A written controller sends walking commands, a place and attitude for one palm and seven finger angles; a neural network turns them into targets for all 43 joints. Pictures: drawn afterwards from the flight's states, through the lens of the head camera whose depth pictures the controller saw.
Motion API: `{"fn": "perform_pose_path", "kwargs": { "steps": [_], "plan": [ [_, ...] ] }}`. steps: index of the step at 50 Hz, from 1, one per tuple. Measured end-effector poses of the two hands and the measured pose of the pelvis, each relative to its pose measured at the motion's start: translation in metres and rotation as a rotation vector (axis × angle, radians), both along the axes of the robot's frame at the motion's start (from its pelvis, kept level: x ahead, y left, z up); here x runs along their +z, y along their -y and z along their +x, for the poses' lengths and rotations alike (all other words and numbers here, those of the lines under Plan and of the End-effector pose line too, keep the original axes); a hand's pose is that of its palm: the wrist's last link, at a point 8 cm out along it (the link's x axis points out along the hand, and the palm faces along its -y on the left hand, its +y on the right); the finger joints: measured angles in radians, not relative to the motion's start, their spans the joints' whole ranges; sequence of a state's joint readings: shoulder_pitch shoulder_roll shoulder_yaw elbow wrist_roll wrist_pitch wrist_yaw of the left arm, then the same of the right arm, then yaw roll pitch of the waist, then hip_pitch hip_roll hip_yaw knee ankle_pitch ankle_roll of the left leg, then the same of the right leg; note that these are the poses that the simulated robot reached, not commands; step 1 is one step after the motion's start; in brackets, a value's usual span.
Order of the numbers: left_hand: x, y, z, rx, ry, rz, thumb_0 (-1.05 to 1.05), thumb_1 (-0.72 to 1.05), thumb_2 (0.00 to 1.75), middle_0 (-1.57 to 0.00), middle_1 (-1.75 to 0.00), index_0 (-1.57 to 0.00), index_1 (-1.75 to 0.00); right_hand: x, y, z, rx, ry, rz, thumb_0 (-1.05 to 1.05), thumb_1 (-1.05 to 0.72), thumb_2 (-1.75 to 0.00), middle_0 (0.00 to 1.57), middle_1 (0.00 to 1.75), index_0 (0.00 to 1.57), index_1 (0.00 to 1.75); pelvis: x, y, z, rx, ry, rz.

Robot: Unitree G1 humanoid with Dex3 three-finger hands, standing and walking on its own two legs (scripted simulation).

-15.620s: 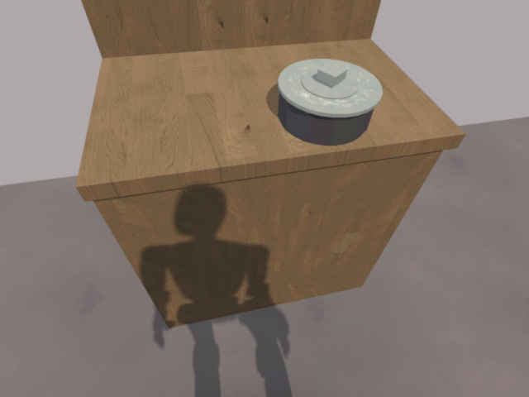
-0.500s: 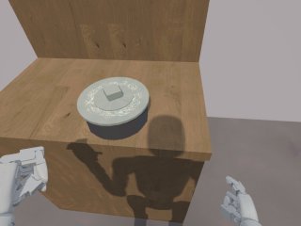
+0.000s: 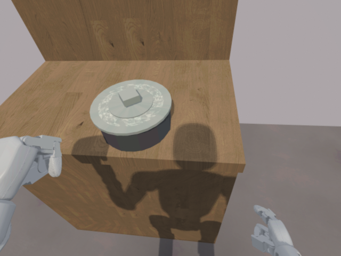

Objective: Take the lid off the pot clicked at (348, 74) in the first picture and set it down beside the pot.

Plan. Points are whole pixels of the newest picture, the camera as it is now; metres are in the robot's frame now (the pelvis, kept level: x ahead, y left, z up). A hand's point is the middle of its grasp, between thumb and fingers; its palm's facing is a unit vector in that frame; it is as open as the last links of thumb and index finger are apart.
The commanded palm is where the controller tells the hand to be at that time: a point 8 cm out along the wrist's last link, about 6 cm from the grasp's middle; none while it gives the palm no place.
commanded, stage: reach forward and open the fingers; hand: left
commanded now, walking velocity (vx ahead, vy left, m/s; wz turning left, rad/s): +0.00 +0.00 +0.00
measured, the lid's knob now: (129, 96) +0.44 +0.17 +0.16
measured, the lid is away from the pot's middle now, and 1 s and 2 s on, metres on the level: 0.00 0.00 0.00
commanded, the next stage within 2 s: move the open hand above the knob in 1.24 s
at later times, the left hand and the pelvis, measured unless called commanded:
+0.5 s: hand (22, 162) +0.21 +0.28 +0.19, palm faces -0.07 +0.01 -1.00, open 6.0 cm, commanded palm +0.18 +0.28 +0.27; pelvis -0.05 +0.02 +0.00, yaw +3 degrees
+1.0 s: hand (18, 135) +0.24 +0.29 +0.23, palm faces +0.05 +0.01 -1.00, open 9.7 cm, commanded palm +0.20 +0.29 +0.30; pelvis -0.07 +0.04 +0.00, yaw +2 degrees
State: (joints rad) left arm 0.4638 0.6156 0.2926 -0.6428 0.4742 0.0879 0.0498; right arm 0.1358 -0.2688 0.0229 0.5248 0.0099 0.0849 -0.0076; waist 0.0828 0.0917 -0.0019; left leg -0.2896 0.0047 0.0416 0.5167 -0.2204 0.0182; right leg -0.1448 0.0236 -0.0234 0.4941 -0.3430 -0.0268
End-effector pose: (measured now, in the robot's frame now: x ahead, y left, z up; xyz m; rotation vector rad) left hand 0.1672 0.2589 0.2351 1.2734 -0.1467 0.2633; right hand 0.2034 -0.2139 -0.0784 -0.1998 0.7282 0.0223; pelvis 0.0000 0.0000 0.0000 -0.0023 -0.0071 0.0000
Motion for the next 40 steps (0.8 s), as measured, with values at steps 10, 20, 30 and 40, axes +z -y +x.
{"fn": "perform_pose_path", "kwargs": {
  "steps": [10, 20, 30, 40],
  "plan": [
    [0.001, -0.012, 0.007, 0.014, -0.292, 0.257, 0.01, 0.56, 1.12, -1.22, -1.11, -1.23, -1.12, -0.002, -0.011, 0.012, 0.013, 0.033, 0.058, 0.01, -0.90, -0.90, 0.20, 0.30, 0.20, 0.30, 0.000, -0.008, -0.016, 0.036, -0.009, -0.010],
    [0.010, -0.020, 0.017, -0.036, -0.347, 0.278, 0.00, 0.24, 1.32, -1.12, -0.77, -1.13, -0.77, 0.001, -0.037, -0.003, 0.063, 0.043, 0.076, 0.01, -0.90, -0.90, 0.20, 0.30, 0.20, 0.30, 0.002, -0.014, -0.037, 0.054, 0.022, -0.020],
    [0.019, -0.031, 0.029, -0.059, -0.318, 0.279, 0.00, -0.07, 1.53, -1.01, -0.41, -1.01, -0.42, 0.002, -0.046, -0.029, 0.060, 0.035, 0.064, 0.01, -0.90, -0.90, 0.20, 0.30, 0.20, 0.30, 0.002, -0.025, -0.056, 0.047, 0.040, -0.026],
    [0.030, -0.033, 0.039, -0.081, -0.255, 0.291, 0.00, -0.30, 1.65, -0.92, -0.15, -0.93, -0.15, 0.001, -0.051, -0.046, 0.041, 0.030, 0.051, 0.01, -0.90, -0.90, 0.20, 0.30, 0.20, 0.30, 0.000, -0.036, -0.066, 0.038, 0.049, -0.023]
  ]
}}
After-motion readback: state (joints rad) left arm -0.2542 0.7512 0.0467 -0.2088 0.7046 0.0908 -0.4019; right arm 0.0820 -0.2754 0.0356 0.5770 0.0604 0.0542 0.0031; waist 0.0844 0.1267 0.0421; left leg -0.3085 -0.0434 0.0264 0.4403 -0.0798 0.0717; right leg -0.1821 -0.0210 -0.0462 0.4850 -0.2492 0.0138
